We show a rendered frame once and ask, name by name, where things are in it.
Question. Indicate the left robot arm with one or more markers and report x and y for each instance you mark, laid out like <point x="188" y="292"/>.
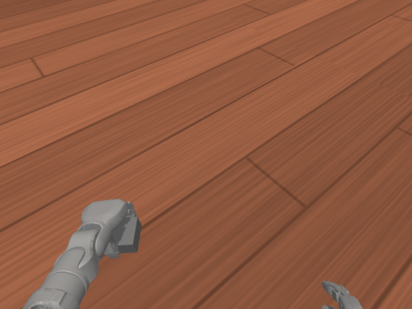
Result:
<point x="73" y="271"/>

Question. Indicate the right robot hand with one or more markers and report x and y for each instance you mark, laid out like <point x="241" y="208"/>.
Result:
<point x="341" y="295"/>

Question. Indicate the small box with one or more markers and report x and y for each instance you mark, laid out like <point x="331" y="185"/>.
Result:
<point x="127" y="235"/>

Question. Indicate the left robot hand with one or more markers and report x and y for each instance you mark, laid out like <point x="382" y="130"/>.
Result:
<point x="112" y="213"/>

